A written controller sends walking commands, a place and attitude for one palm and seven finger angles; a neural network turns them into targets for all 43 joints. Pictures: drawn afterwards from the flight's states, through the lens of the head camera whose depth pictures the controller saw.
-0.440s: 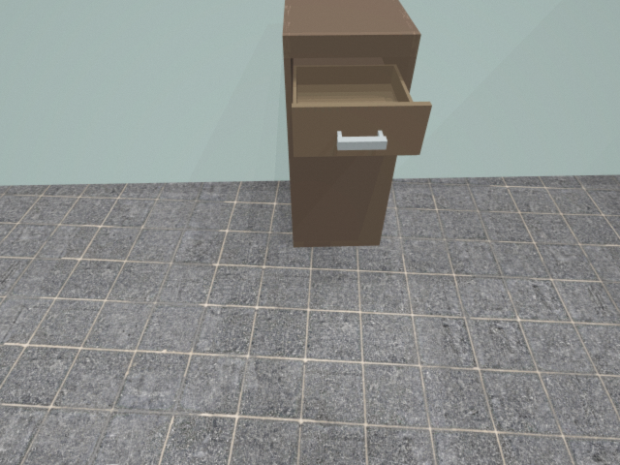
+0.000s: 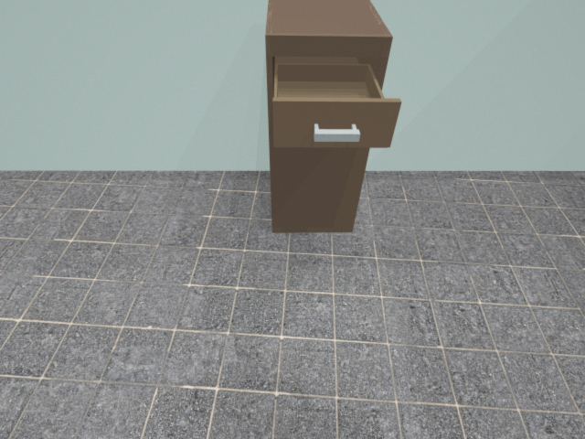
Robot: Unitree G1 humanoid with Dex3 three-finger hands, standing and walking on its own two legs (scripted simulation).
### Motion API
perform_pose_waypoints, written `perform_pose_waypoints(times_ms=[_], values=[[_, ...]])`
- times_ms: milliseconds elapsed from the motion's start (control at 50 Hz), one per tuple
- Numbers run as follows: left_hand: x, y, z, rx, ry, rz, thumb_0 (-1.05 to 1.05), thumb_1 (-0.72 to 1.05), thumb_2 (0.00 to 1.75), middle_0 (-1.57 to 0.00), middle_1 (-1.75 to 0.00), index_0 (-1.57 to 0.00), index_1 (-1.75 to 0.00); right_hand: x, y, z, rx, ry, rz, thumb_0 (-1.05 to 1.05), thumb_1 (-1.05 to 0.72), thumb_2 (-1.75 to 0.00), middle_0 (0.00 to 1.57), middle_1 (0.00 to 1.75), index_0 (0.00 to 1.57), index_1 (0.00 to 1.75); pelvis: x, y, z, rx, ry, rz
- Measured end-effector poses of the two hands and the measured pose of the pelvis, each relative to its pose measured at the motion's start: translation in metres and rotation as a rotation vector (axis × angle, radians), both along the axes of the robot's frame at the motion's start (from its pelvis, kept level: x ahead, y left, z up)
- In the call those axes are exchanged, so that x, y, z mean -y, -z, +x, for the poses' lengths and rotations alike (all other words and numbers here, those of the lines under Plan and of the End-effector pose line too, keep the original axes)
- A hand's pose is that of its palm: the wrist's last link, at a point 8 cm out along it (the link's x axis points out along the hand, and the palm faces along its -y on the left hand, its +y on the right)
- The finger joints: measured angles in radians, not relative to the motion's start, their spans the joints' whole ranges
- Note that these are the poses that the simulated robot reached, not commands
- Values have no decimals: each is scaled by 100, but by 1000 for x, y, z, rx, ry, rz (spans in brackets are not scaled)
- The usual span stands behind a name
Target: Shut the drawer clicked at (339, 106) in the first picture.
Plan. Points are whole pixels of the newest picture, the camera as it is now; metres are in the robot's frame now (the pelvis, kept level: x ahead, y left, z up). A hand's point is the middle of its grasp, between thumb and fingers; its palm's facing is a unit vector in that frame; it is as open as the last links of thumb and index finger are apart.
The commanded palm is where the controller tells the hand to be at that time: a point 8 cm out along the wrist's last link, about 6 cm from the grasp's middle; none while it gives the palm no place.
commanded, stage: stand and wait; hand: left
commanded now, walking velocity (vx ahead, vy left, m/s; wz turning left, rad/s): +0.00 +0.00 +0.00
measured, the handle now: (335, 131) +0.86 -0.07 -0.03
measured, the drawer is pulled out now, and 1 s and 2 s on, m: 0.28 0.28 0.28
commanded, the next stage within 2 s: look at it before walking up in 0.38 s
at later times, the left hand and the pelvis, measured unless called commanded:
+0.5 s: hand out of the picture +0.06 +0.24 -0.16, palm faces -0.03 -0.94 -0.33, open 7.4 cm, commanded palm none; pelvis +0.00 +0.00 +0.00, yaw +0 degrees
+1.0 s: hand out of the picture +0.08 +0.24 -0.15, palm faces -0.04 -0.94 -0.34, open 7.4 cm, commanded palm none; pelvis +0.01 -0.01 +0.00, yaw +0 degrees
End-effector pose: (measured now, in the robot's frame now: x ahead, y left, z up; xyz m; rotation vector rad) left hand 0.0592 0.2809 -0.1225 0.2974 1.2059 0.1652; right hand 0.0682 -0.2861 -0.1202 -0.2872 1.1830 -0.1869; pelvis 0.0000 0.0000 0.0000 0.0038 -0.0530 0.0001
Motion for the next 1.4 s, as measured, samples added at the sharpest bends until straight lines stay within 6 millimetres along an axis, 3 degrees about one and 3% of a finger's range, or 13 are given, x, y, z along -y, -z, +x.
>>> perform_pose_waypoints(times_ms=[160, 300, 800, 1200, 1300, 1400], values=[[-5, 0, -14, -42, -13, 14, 1, 90, 90, -20, -30, -21, -30, 4, 3, -25, -64, 26, -4, 1, -90, -89, 20, 30, 20, 30, 0, -1, -3, -1, 1, 0], [-8, -2, -14, -42, -13, 24, 1, 90, 90, -20, -30, -20, -30, 4, 5, -30, -77, 30, -1, 1, -90, -89, 20, 30, 20, 30, 0, -1, -4, -2, 1, 0], [-4, -6, 14, -6, 3, 23, 1, 90, 90, -20, -30, -20, -30, 6, -2, 11, -13, 2, -3, 0, -90, -89, 20, 30, 20, 30, 3, -3, 8, -12, 3, 1], [-3, -6, 27, -18, 6, 27, 1, 90, 90, -20, -30, -20, -30, 11, -3, 21, -15, 12, -14, 0, -90, -89, 20, 30, 20, 30, 6, -3, 19, -19, 24, 0], [8, 3, 27, -49, 28, 13, 1, 90, 90, -20, -30, -20, -30, 1, 5, 13, 14, 70, 8, 0, -90, -90, 20, 30, 20, 30, 6, 2, 16, -24, 77, 8], [28, 15, 26, -71, 70, -21, 1, 90, 90, -20, -30, -20, -30, -9, 19, -9, 15, 135, 54, 0, -90, -90, 20, 30, 20, 30, 10, 11, 9, -26, 128, 26]])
